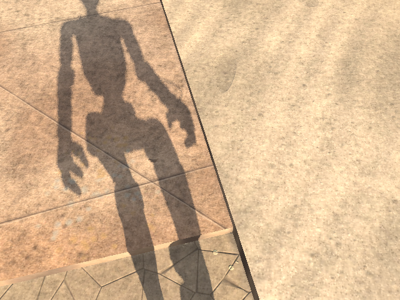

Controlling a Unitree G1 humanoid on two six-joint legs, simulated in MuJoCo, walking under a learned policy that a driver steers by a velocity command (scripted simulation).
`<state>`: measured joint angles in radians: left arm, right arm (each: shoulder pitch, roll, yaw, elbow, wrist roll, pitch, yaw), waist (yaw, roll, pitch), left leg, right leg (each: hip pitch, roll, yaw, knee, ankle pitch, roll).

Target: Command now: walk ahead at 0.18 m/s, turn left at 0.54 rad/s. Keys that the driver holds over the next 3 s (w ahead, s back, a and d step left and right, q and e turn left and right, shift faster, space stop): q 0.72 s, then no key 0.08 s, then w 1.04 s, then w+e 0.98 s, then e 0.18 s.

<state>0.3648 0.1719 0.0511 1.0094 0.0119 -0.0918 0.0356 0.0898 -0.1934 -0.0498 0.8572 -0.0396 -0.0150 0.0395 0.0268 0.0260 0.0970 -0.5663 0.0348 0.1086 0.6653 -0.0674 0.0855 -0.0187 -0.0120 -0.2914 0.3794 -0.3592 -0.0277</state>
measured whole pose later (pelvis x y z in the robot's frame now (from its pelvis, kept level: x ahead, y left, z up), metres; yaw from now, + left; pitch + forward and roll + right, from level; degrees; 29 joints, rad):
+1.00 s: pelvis +0.10 -0.01 +0.01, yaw +31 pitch +1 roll +1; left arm 0.32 0.24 0.05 0.82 0.03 -0.03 0.01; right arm 0.20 -0.27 -0.07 0.81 -0.03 0.04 0.05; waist 0.05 0.02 0.00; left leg -0.34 -0.03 -0.06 0.73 -0.40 -0.01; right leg -0.15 -0.03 -0.05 0.39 -0.27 -0.02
